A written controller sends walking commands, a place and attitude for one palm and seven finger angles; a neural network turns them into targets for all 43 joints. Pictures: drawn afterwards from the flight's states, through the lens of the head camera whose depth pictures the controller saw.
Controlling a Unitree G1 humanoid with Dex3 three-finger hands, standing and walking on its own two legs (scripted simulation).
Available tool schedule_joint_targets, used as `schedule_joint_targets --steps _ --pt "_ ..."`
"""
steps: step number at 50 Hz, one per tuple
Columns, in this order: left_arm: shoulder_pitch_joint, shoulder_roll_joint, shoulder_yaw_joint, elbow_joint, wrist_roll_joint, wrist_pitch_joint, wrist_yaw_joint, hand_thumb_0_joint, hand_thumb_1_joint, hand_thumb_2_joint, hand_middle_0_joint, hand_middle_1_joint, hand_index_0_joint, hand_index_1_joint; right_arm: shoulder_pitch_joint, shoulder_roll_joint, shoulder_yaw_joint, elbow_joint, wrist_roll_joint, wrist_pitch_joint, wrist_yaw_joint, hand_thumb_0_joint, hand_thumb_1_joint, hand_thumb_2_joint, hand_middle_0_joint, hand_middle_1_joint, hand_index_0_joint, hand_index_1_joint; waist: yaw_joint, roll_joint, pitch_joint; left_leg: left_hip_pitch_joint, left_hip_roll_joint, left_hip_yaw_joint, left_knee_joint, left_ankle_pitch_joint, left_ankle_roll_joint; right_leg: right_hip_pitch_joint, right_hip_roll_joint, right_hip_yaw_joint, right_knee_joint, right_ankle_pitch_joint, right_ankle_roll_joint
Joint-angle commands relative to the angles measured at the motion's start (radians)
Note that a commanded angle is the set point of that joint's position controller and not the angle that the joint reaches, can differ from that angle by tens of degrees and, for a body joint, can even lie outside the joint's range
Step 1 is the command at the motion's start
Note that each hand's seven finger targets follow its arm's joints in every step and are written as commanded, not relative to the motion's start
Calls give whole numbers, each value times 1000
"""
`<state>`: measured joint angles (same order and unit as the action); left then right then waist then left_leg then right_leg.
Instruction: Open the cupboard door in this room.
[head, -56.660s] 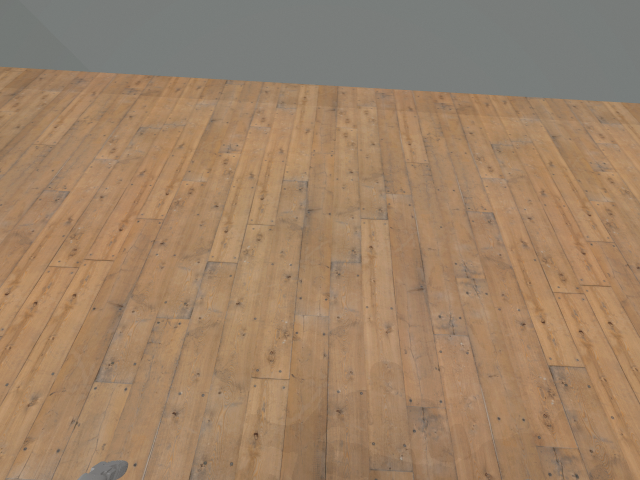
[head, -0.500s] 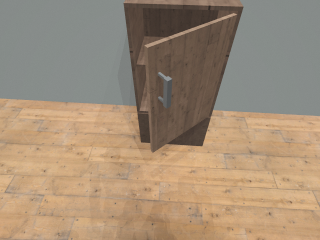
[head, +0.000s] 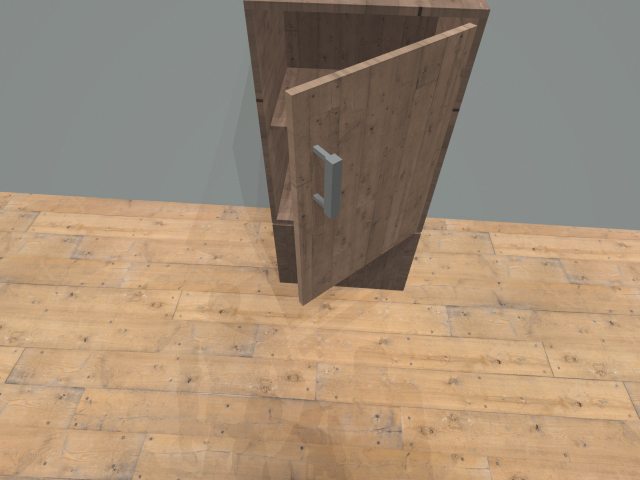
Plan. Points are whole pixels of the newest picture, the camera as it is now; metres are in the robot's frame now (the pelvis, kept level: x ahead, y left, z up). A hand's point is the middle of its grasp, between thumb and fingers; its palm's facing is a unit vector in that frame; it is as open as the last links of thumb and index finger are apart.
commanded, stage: look to check the result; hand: left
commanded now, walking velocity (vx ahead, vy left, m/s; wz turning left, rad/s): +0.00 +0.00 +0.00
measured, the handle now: (325, 182) +0.59 +0.03 +0.01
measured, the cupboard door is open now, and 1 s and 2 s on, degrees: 42 42 42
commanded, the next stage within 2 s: walk to a spot facing it in 0.36 s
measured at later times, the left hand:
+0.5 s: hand out of the picture +0.01 +0.15 -0.18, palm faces +0.04 -0.98 -0.17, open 7.4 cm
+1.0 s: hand out of the picture +0.10 +0.17 -0.17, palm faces -0.14 -0.95 -0.29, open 7.4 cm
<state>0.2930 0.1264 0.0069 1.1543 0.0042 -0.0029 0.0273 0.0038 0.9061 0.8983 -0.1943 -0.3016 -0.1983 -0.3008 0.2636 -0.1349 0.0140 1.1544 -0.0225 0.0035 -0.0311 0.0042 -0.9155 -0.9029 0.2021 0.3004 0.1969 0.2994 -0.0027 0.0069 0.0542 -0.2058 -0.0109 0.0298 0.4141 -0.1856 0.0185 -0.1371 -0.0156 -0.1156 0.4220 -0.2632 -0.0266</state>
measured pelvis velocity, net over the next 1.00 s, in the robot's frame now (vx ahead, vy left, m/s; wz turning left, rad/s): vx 0.00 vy -0.03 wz -0.22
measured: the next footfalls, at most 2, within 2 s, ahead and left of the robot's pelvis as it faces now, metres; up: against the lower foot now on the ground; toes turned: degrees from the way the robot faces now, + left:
left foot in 1.48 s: +0.11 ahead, +0.09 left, +0.00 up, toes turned -31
right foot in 1.80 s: -0.03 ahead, -0.16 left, +0.00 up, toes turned -43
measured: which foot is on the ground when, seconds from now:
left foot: down 0.00-0.98, up 1.00-1.00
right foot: down 0.00-1.00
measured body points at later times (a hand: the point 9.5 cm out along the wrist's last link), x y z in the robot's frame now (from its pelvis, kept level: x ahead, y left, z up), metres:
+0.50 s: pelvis +0.01 -0.01 +0.00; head +0.03 -0.01 +0.45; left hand +0.00 +0.21 -0.16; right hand +0.01 -0.22 -0.16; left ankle +0.02 +0.11 -0.74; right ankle -0.02 -0.10 -0.74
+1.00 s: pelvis +0.00 -0.03 -0.02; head +0.03 -0.07 +0.42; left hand +0.11 +0.22 -0.15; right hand -0.01 -0.28 -0.19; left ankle +0.02 +0.11 -0.73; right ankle -0.02 -0.11 -0.75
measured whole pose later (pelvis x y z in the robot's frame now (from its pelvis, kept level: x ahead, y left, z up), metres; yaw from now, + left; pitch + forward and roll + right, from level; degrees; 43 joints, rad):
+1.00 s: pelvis +0.00 -0.03 -0.02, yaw -12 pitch +0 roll +2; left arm 0.19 0.21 0.09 0.96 0.02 0.04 -0.02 0.00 0.91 0.90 -0.19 -0.30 -0.20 -0.30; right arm 0.20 -0.22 -0.05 1.00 -0.03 0.03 -0.04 0.00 -0.91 -0.90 0.21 0.30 0.20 0.30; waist 0.02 0.04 0.10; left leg -0.31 0.11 0.17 0.71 -0.40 -0.03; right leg -0.31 0.01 -0.04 0.65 -0.29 -0.05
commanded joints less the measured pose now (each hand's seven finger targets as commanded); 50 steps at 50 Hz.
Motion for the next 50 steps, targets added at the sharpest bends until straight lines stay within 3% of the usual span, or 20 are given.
schedule_joint_targets --steps 1,24,30,34,37,39,41,42,44,46,47,48,49,50 --pt "73 99 19 -18 3 -10 10 0 900 900 -200 -300 -200 -300 67 -84 -14 -19 3 -8 -9 0 -900 -900 200 300 200 300 -3 2 28 10 96 -97 -72 105 13 -39 -106 116 -107 65 -15" --pt "71 109 19 -23 1 -16 12 0 900 900 -200 -300 -200 -300 59 -86 -14 -11 4 -12 -12 0 -900 -900 200 300 200 300 1 -8 8 35 100 -88 -61 177 10 8 -113 107 -111 173 -16" --pt "35 146 60 -68 10 17 3 0 900 900 -200 -300 -200 -300 57 -117 -48 -38 1 14 -25 0 -900 -900 200 300 200 300 -7 -12 37 6 122 -19 24 82 0 -71 -113 174 -55 199 -40" --pt "8 164 83 -117 15 31 -9 0 900 900 -200 -300 -200 -300 39 -136 -68 -89 1 15 -30 0 -900 -900 200 300 200 300 -7 -27 2 0 142 1 59 44 3 -108 -107 214 -4 205 -52" --pt "-9 165 93 -147 17 35 -16 0 900 900 -200 -300 -200 -300 29 -160 -78 -122 0 12 -33 0 -900 -900 200 300 200 300 -6 36 -19 17 188 -30 35 38 22 -150 -66 214 60 192 -40" --pt "-27 155 93 -174 18 39 -23 0 900 900 -200 -300 -200 -300 29 -196 -89 -140 -4 8 -35 0 -900 -900 200 300 200 300 -8 109 -25 44 262 -98 -21 36 63 -214 -15 182 166 128 -19" --pt "-63 136 94 -206 20 48 -32 0 900 900 -200 -300 -200 -300 45 -228 -99 -153 -10 1 -35 0 -900 -900 200 300 200 300 -16 215 -24 47 393 -189 -120 82 147 -279 24 108 393 -200 4" --pt "-75 130 93 -219 21 51 -35 0 900 900 -200 -300 -200 -300 42 -235 -99 -164 -12 -2 -33 0 -900 -900 200 300 200 300 -14 203 -38 66 425 -198 -122 128 176 -301 7 115 460 -279 7" --pt "-75 121 92 -231 20 46 -42 0 900 900 -200 -300 -200 -300 -3 -244 -99 -188 -19 -6 -32 0 -900 -900 200 300 200 300 9 145 -53 54 413 -126 -68 271 164 -256 -15 118 418 -269 7" --pt "-15 132 95 -216 18 43 -46 0 900 900 -200 -300 -200 -300 -48 -254 -100 -207 -15 -1 -28 0 -900 -900 200 300 200 300 41 108 -67 -6 355 -15 34 266 99 -116 -4 77 243 -127 11" --pt "46 154 103 -206 21 38 -44 0 900 900 -200 -300 -200 -300 -80 -253 -104 -223 -7 5 -24 0 -900 -900 200 300 200 300 77 25 -70 -70 299 40 144 151 48 -27 -10 89 85 38 9" --pt "63 258 120 -206 34 29 -33 0 900 900 -200 -300 -200 -300 -92 -196 -102 -251 5 14 -17 0 -900 -900 200 300 200 300 83 -254 -49 -244 148 141 367 -163 -36 45 -197 394 -107 193 -50" --pt "63 334 129 -216 26 31 -24 0 900 900 -200 -300 -200 -300 -141 -176 -94 -284 6 21 -7 0 -900 -900 200 300 200 300 103 -355 -5 -357 54 98 589 -449 -63 -2 -354 597 -153 340 -163" --pt "43 314 128 -227 21 30 -18 0 900 900 -200 -300 -200 -300 -151 -199 -100 -273 5 32 -7 0 -900 -900 200 300 200 300 88 -245 5 -371 71 -15 708 -385 -52 -52 -323 597 -160 189 -194"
